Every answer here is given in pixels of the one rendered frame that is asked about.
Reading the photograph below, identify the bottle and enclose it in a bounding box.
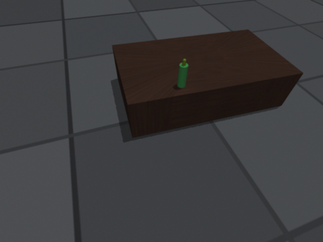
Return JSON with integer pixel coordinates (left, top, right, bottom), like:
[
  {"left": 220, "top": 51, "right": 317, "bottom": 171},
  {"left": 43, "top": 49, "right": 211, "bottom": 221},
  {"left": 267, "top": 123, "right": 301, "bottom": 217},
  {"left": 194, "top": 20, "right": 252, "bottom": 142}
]
[{"left": 177, "top": 58, "right": 188, "bottom": 88}]

